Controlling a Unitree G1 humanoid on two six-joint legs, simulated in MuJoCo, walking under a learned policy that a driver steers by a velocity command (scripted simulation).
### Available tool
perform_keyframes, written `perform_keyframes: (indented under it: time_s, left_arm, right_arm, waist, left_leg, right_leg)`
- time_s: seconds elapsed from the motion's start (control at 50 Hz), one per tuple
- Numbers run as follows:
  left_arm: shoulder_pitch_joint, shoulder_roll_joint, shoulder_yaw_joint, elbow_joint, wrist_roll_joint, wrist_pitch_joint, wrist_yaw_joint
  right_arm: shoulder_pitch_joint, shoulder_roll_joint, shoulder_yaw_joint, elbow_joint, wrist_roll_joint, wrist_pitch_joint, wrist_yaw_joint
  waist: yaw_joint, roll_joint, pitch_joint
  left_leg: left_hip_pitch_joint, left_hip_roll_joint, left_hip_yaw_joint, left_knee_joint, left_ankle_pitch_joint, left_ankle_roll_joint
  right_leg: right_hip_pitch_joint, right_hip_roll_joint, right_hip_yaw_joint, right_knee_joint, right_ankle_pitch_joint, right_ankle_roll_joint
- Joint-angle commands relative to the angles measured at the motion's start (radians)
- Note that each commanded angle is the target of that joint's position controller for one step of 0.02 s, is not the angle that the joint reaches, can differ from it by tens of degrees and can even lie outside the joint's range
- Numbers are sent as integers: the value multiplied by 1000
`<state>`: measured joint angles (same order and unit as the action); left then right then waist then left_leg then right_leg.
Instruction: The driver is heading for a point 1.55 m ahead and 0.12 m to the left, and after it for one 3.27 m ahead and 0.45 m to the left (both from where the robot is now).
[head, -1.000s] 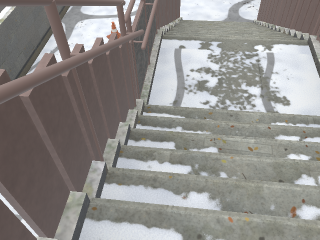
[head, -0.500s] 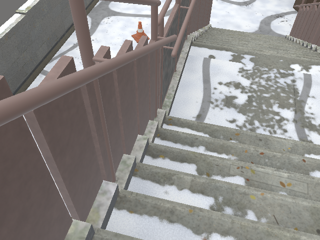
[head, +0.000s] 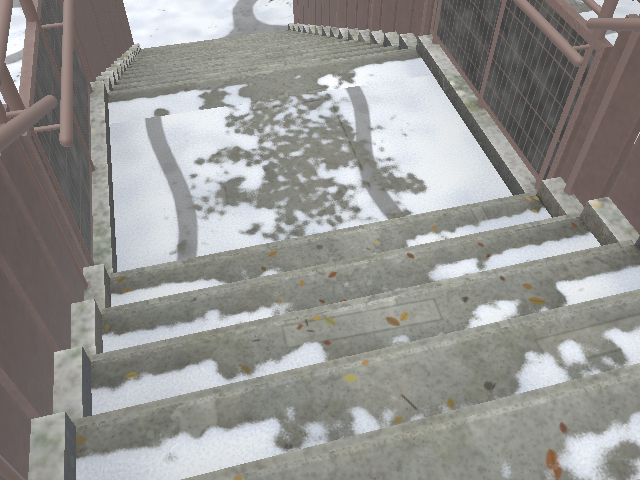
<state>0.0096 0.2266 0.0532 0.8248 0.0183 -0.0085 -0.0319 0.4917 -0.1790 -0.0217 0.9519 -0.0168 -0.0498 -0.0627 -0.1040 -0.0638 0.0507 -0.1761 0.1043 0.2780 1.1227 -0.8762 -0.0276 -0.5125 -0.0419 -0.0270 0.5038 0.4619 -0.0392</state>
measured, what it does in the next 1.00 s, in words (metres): steps to the left: right foot 0.16 m lower, then left foot 0.16 m higher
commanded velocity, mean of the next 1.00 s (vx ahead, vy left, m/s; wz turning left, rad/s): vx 0.09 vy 0.00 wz -0.11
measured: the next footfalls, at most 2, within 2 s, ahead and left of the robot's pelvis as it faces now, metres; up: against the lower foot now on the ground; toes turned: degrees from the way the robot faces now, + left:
right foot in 0.04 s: +0.19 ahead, -0.09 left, -0.16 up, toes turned -5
left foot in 0.72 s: -0.04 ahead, +0.18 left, +0.00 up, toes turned -5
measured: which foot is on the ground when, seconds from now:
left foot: down 0.00-0.04, up 0.06-0.70, down 0.72-1.00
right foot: up 0.00-0.02, down 0.04-0.72, up 0.74-1.00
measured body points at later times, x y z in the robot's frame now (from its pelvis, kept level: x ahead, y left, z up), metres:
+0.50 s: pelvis +0.04 +0.01 -0.08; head +0.03 -0.02 +0.37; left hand +0.11 +0.26 -0.19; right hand +0.24 -0.21 -0.18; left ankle +0.06 +0.16 -0.54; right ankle +0.15 -0.08 -0.79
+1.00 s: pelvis +0.00 +0.11 +0.05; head +0.02 +0.15 +0.50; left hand +0.12 +0.37 -0.09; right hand -0.10 -0.16 -0.05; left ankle -0.08 +0.18 -0.63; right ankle +0.07 -0.04 -0.55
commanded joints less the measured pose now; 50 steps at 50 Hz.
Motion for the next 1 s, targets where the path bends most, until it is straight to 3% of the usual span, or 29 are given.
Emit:
perform_keyframes:
  time_s: [0.02, 0.04, 0.06, 0.08, 0.1, 0.14, 0.16, 0.2, 0.26, 0.32, 0.38, 0.46, 0.5, 0.56, 0.6, 0.62, 0.64, 0.66, 0.7, 0.72, 0.74, 0.76, 0.78, 0.8, 0.84, 0.86, 0.9, 0.96, 1.0]
  left_arm:
    - [246, 52, 17, 82, 2, -35, 3]
    - [374, 124, 40, 129, 29, -47, -2]
    - [420, 197, 48, 125, 49, -47, -15]
    - [470, 226, 58, 87, -9, -32, -23]
    - [444, 214, 54, 67, -45, -9, -10]
    - [286, 142, 23, 22, -37, 7, 36]
    - [247, 119, 8, -2, -15, 7, 46]
    - [217, 103, -11, -9, 21, -1, 44]
    - [228, 110, -26, -3, 12, -24, 49]
    - [304, 73, -61, 3, -6, -28, 80]
    - [331, 84, -70, -24, 6, -21, 97]
    - [319, 104, -70, -79, 5, -19, 109]
    - [340, 69, -81, -100, 0, -11, 114]
    - [312, 112, -53, -151, 8, 4, 117]
    - [320, 147, -34, -157, 4, -8, 126]
    - [331, 142, -41, -170, 12, -2, 118]
    - [288, 180, -27, -186, 9, -4, 121]
    - [283, 233, -8, -180, 3, -5, 111]
    - [208, 268, 28, -184, -61, 12, 77]
    - [207, 239, 42, -150, -77, 36, 74]
    - [99, 175, 41, -159, -29, 49, 70]
    - [-120, 128, 33, -315, 16, 22, 34]
    - [16, 58, 22, -282, -11, -23, 41]
    - [160, 37, 19, -220, -15, -34, 40]
    - [276, 112, 47, -98, 18, -2, 51]
    - [338, 118, 54, -64, 12, 15, 48]
    - [342, 77, 36, -57, 13, 42, 38]
    - [209, 70, 10, -104, 35, 30, 30]
    - [174, 79, 5, -100, 27, 2, 44]
  right_arm:
    - [58, -189, -46, -1, -7, 32, -17]
    - [105, -175, -44, 14, 10, 33, -14]
    - [207, -80, -42, 1, 48, 37, -1]
    - [110, -117, -31, -61, 77, 36, -1]
    - [-25, -139, -35, -92, 61, 49, -1]
    - [-103, -90, -12, -96, 5, 71, 3]
    - [-146, -106, -18, -96, -17, 100, -1]
    - [-169, -105, -23, -111, -25, 136, -9]
    - [-215, -75, -20, -143, -27, 134, -9]
    - [-358, -36, -4, -224, -18, 141, 5]
    - [-392, -54, -9, -260, -24, 153, 20]
    - [-479, -62, -5, -331, -23, 160, 20]
    - [-490, -57, 1, -358, -20, 171, 29]
    - [-504, -93, -6, -409, -8, 166, 26]
    - [-534, -114, 0, -463, 6, 172, 18]
    - [-503, -107, 0, -453, 25, 155, 20]
    - [-489, -119, 2, -454, 22, 154, 24]
    - [-420, -85, 22, -449, 22, 147, 37]
    - [-199, -98, 35, -392, 11, 154, 80]
    - [-36, -128, 23, -328, 16, 159, 99]
    - [168, -127, 35, -244, 23, 155, 115]
    - [206, -304, 2, -225, 62, 113, 64]
    - [31, -274, 20, -211, 41, 72, 19]
    - [-208, -278, 17, -262, -15, 57, 3]
    - [-330, -209, 13, -245, -58, 41, 31]
    - [-336, -207, 2, -236, -51, 43, 59]
    - [-249, -175, 0, -193, -28, 52, 74]
    - [-42, -198, -11, -106, -8, 46, 50]
    - [153, -218, -21, -32, -9, 40, 25]
  waist:
    - [124, 91, -11]
    - [176, 29, -78]
    - [112, -176, -234]
    - [198, -118, -436]
    - [219, -27, -433]
    - [150, -33, -323]
    - [136, -30, -223]
    - [74, 38, -125]
    - [61, -6, -141]
    - [95, -10, -114]
    - [112, -43, -125]
    - [132, -35, -136]
    - [155, -59, -143]
    - [166, -96, -200]
    - [171, -47, -204]
    - [175, -8, -224]
    - [155, -38, -214]
    - [129, -93, -236]
    - [45, -192, -169]
    - [-32, -41, -28]
    - [-192, 275, 170]
    - [-241, 585, 372]
    - [-28, 340, 376]
    - [138, 289, 280]
    - [236, 130, 124]
    - [250, 112, 22]
    - [215, 123, -38]
    - [118, 95, 33]
    - [32, 153, -18]
  left_leg:
    - [-71, 124, -173, 104, 885, 153]
    - [-223, 50, -157, 363, 549, 150]
    - [-626, -60, -103, 818, -204, 95]
    - [-754, -48, -203, 968, -162, 83]
    - [-796, -55, -229, 965, -58, 83]
    - [-789, -45, -294, 883, 218, 66]
    - [-688, -58, -267, 875, 317, 60]
    - [-641, -92, -273, 797, 476, 51]
    - [-744, -155, -325, 896, 529, 9]
    - [-870, -194, -370, 822, 594, -36]
    - [-930, -242, -390, 859, 570, -70]
    - [-916, -252, -387, 914, 543, -93]
    - [-898, -248, -384, 933, 531, -101]
    - [-832, -231, -388, 1115, 422, -77]
    - [-806, -191, -414, 1088, 374, -67]
    - [-699, -170, -319, 946, 296, -48]
    - [-593, -147, -277, 829, 244, -29]
    - [-411, -130, -257, 691, -6, 41]
    - [60, -192, -197, 262, -168, 146]
    - [90, -234, -259, -41, -115, 169]
    - [112, -116, -621, -350, -3, 177]
    - [-59, 153, -1458, -840, 173, 197]
    - [-170, 238, -1521, -846, 483, 181]
    - [-255, 216, -1327, -727, 573, 163]
    - [-522, 60, -766, -409, 597, 97]
    - [-560, 10, -632, -409, 502, 72]
    - [-449, -16, -547, -450, 355, 59]
    - [-235, -24, -563, -470, 395, 104]
    - [103, -19, -585, -405, 721, 96]
  right_leg:
    - [362, 35, -42, -247, -17, -30]
    - [619, -15, 36, -221, 38, -53]
    - [1036, -245, 148, 264, 943, -128]
    - [1105, -401, 318, 254, 1038, -230]
    - [987, -412, 353, 138, 679, -261]
    - [640, -381, 395, -107, -301, -310]
    - [398, -352, 386, -177, -439, -303]
    - [150, -260, 321, -185, -551, -266]
    - [115, -224, 325, -113, -424, -245]
    - [120, -189, 345, -130, -762, -227]
    - [178, -178, 398, -156, -956, -208]
    - [197, -199, 411, -155, -910, -235]
    - [205, -189, 405, -154, -900, -242]
    - [277, -229, 409, -164, -669, -266]
    - [318, -270, 414, -181, -625, -262]
    - [271, -252, 362, -233, -663, -262]
    - [235, -237, 336, -283, -655, -231]
    - [164, -231, 297, -340, -661, -188]
    - [-146, -186, 192, -443, -941, -101]
    - [-211, -123, 157, -229, -1095, -66]
    - [-571, 0, 139, 284, -1312, -29]
    - [-992, 200, 426, 433, -1353, 12]
    - [-878, 224, 612, 500, -1101, 44]
    - [-725, 248, 585, 596, -939, 50]
    - [-325, 276, 328, 781, -649, 62]
    - [-195, 285, 240, 871, -532, 58]
    - [-201, 232, 192, 971, -460, 52]
    - [-348, 166, 145, 877, -437, 66]
    - [-531, 155, 175, 810, -548, 53]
